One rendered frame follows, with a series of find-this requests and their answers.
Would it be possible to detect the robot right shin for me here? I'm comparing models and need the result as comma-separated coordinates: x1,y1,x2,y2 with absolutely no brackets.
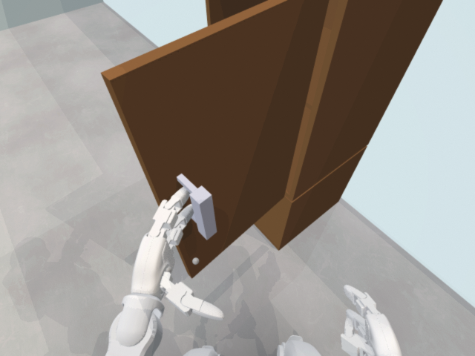
288,335,303,341

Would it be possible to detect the right robot thigh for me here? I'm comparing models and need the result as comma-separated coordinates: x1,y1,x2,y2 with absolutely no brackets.
277,340,321,356

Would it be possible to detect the robot left forearm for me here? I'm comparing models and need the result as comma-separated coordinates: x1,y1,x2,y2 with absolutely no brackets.
105,293,165,356

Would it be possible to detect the cupboard door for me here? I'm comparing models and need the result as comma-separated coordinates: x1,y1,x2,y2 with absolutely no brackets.
101,0,329,278

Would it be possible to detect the right robot hand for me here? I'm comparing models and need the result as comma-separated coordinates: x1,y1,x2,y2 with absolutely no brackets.
341,285,402,356

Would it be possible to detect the handle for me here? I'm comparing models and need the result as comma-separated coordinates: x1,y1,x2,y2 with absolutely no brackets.
177,174,217,240

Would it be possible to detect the left robot hand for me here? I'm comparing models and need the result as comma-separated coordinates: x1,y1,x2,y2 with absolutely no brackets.
131,187,224,320

